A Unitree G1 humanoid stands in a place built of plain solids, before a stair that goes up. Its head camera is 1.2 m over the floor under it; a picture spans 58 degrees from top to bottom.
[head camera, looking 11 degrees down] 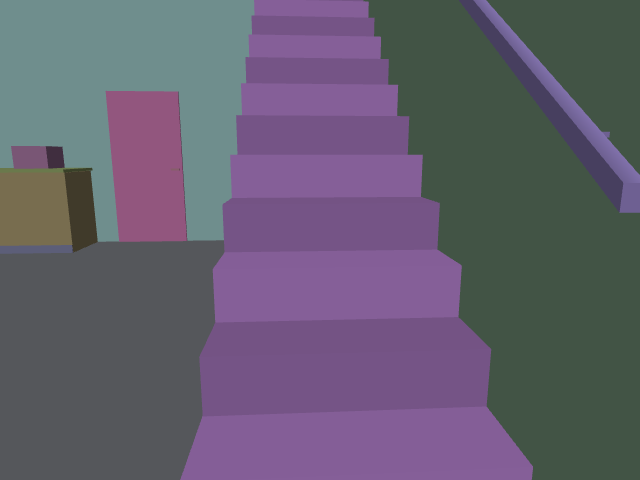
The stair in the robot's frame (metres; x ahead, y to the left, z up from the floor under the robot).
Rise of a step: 0.20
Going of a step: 0.28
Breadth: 0.91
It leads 3 degrees to the left of straight ahead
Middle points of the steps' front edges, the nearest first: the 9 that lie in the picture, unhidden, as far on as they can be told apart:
1.25 -0.09 0.60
1.52 -0.07 0.80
1.80 -0.05 1.01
2.08 -0.04 1.21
2.35 -0.02 1.41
2.63 0.00 1.61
2.91 0.02 1.81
3.18 0.03 2.01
3.46 0.05 2.21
